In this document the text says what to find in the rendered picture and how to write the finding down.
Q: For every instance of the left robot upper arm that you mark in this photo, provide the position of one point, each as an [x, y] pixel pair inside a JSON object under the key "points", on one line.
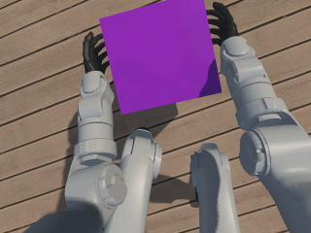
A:
{"points": [[92, 195]]}

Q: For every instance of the left robot shin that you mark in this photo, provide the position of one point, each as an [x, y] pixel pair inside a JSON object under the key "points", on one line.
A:
{"points": [[129, 143]]}

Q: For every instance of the robot right forearm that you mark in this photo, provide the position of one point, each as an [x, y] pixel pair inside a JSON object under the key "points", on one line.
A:
{"points": [[250, 88]]}

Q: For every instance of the robot left forearm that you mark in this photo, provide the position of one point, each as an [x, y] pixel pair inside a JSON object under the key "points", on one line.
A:
{"points": [[95, 123]]}

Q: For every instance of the robot right foot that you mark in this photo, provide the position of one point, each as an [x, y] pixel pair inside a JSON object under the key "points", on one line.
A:
{"points": [[196, 196]]}

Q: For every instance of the left robot hand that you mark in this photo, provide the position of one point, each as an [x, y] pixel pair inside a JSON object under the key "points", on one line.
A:
{"points": [[93, 61]]}

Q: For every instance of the carton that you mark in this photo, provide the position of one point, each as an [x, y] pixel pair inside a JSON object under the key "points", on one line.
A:
{"points": [[161, 54]]}

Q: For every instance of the right robot hand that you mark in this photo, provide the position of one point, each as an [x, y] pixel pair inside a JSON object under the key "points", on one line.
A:
{"points": [[227, 27]]}

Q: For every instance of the right robot upper arm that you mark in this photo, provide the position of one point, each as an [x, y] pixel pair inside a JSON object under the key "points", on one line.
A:
{"points": [[280, 156]]}

